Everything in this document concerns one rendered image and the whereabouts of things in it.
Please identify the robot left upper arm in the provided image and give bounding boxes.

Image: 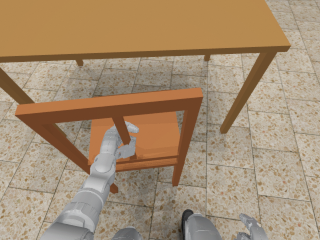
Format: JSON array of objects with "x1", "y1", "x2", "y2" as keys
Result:
[{"x1": 42, "y1": 222, "x2": 94, "y2": 240}]

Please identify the robot left forearm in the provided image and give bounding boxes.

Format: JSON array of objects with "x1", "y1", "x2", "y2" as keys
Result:
[{"x1": 39, "y1": 153, "x2": 116, "y2": 240}]

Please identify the robot right foot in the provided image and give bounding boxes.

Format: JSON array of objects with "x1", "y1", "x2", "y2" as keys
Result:
[{"x1": 181, "y1": 209, "x2": 194, "y2": 240}]

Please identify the left robot thigh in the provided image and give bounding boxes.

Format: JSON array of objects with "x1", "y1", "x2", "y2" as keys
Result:
[{"x1": 111, "y1": 228, "x2": 142, "y2": 240}]

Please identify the right robot hand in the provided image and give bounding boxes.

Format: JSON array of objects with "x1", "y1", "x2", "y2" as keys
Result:
[{"x1": 233, "y1": 213, "x2": 269, "y2": 240}]

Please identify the table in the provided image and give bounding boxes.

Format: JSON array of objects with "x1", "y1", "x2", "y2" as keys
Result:
[{"x1": 0, "y1": 0, "x2": 291, "y2": 137}]

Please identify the chair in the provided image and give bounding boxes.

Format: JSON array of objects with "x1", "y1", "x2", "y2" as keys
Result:
[{"x1": 14, "y1": 87, "x2": 203, "y2": 194}]

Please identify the left robot hand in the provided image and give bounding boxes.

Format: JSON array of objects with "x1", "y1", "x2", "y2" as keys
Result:
[{"x1": 99, "y1": 121, "x2": 139, "y2": 160}]

